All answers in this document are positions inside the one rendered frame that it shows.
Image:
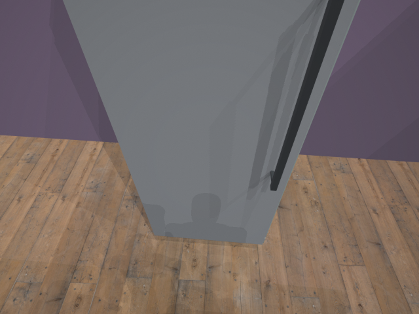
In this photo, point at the fridge door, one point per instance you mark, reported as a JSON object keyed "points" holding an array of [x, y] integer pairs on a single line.
{"points": [[200, 95]]}

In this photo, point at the handle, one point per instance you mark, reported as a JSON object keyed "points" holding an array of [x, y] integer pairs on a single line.
{"points": [[327, 26]]}

